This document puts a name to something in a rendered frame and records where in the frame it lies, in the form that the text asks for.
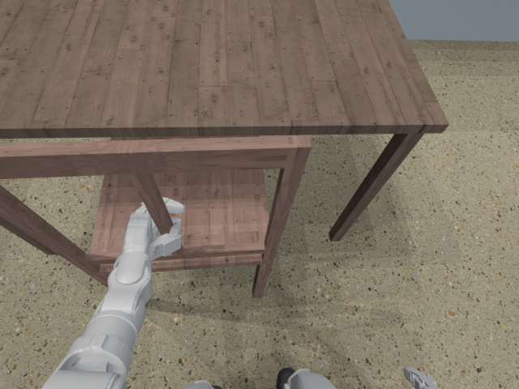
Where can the table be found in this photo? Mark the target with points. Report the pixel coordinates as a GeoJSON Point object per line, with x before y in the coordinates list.
{"type": "Point", "coordinates": [164, 68]}

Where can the robot left upper arm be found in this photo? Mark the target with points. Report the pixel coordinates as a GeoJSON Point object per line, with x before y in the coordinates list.
{"type": "Point", "coordinates": [74, 379]}

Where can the robot right hand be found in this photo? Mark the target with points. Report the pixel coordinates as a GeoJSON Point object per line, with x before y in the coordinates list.
{"type": "Point", "coordinates": [419, 380]}

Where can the robot right shin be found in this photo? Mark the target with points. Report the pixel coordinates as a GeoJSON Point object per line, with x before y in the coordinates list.
{"type": "Point", "coordinates": [298, 372]}

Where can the chair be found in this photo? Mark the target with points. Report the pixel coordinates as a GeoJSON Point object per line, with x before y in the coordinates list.
{"type": "Point", "coordinates": [218, 179]}

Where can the robot left hand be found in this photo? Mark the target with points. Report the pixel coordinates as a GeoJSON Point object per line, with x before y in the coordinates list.
{"type": "Point", "coordinates": [141, 231]}

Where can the robot left forearm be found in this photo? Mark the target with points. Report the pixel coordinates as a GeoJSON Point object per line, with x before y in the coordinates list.
{"type": "Point", "coordinates": [112, 331]}

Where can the right robot foot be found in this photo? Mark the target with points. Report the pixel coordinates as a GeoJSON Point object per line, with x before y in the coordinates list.
{"type": "Point", "coordinates": [283, 376]}

